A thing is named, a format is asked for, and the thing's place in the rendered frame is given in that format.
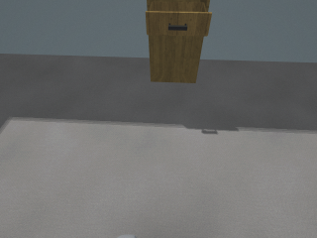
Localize drawer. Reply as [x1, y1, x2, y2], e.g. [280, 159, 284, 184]
[146, 1, 212, 37]

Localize handle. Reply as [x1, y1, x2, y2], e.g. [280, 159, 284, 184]
[168, 23, 187, 31]

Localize cabinet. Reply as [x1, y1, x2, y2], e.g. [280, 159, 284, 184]
[147, 0, 210, 83]

